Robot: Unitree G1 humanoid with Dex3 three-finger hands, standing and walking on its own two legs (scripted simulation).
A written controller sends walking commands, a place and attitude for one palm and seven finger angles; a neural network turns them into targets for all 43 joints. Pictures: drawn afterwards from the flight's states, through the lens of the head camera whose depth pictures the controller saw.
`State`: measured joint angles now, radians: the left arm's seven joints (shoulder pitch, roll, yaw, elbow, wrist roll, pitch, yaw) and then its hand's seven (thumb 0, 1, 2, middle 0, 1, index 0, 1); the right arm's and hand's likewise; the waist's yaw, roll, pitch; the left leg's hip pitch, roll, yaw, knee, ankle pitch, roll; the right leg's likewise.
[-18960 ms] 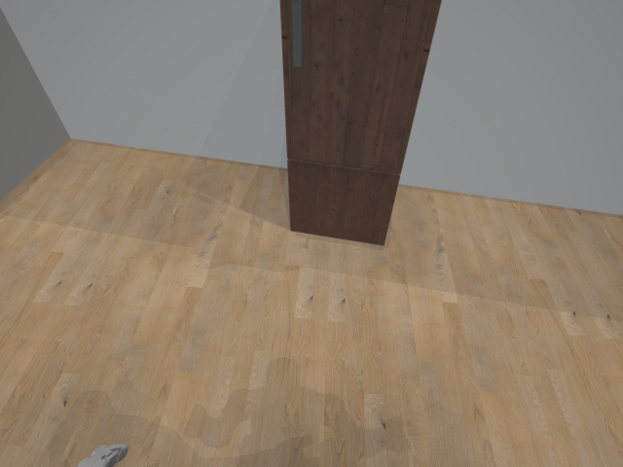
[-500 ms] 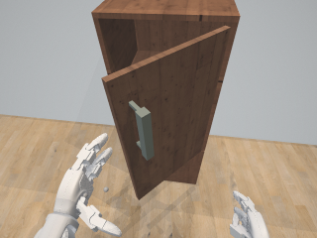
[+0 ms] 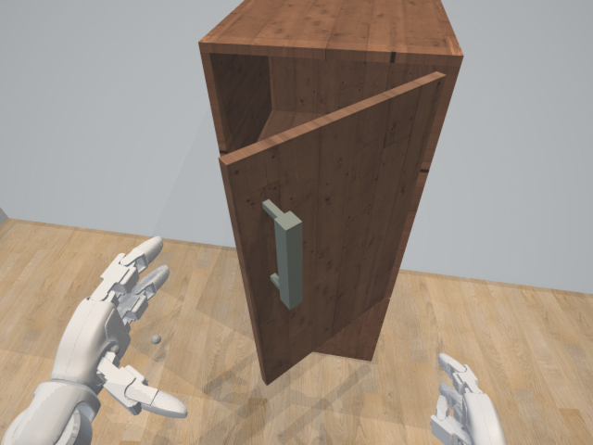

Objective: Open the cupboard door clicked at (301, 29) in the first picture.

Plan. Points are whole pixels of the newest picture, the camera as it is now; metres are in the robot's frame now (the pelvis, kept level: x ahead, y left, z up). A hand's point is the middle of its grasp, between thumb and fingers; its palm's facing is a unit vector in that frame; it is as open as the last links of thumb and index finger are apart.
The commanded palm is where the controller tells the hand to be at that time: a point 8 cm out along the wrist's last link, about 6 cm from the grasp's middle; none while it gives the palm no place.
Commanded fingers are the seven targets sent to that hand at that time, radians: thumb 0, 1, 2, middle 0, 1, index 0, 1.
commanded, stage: draw the hand back to the body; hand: left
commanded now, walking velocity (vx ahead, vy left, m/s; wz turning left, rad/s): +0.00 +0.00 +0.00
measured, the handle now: (281, 256) +0.34 +0.06 +0.10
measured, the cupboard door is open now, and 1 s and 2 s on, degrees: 47 47 47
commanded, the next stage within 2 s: step back with the hand held close in 1.04 s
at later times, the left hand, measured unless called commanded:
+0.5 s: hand (96, 303) +0.21 +0.24 +0.16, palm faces +0.37 -0.84 -0.39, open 11.0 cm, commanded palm +0.16 +0.29 +0.17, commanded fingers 0.00 0.65 0.80 -0.19 -0.30 -0.19 -0.30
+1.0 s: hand (78, 304) +0.20 +0.25 +0.16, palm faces +0.43 -0.81 -0.39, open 7.5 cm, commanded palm +0.15 +0.29 +0.18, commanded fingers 0.00 0.90 0.90 -0.20 -0.30 -0.20 -0.30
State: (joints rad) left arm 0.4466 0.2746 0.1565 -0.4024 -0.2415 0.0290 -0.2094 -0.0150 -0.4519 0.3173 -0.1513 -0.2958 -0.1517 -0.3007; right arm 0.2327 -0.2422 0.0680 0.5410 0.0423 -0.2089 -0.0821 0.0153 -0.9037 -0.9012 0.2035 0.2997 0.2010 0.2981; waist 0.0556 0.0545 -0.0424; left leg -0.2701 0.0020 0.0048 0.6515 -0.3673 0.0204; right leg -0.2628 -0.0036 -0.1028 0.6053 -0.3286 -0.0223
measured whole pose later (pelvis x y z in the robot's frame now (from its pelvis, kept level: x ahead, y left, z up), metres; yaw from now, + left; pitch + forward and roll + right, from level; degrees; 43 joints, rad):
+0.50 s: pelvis +0.02 +0.00 +0.02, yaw -1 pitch -3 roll -1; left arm 0.49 0.32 0.24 -0.41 -0.04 -0.07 0.12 0.00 0.32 0.65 -0.18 -0.30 -0.18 -0.30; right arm 0.19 -0.22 0.04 0.64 -0.01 -0.11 -0.08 0.01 -0.90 -0.90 0.20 0.30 0.20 0.30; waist 0.07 0.07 0.02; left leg -0.07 -0.01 0.03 0.41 -0.28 0.03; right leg -0.08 0.00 -0.08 0.39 -0.24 -0.01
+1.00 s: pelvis +0.01 +0.00 +0.02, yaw -1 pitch -5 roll -1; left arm 0.46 0.33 0.31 -0.37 -0.06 -0.07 0.12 0.01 0.88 0.89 -0.21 -0.30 -0.21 -0.30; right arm 0.17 -0.23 0.02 0.65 0.00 -0.09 -0.08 0.01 -0.90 -0.90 0.20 0.30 0.20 0.30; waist 0.07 0.06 0.03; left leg -0.05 0.00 0.03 0.38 -0.25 0.02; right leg -0.06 0.01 -0.08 0.35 -0.21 -0.02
